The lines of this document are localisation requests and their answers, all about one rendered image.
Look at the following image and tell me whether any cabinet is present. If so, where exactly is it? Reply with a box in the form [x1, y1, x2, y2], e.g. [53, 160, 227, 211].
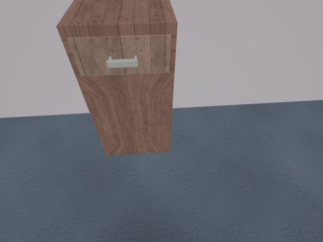
[57, 0, 178, 156]

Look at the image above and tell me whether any drawer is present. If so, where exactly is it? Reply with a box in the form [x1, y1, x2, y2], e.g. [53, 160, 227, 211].
[68, 34, 171, 76]

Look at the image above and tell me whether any handle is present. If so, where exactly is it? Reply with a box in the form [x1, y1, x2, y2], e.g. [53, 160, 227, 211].
[106, 55, 138, 68]

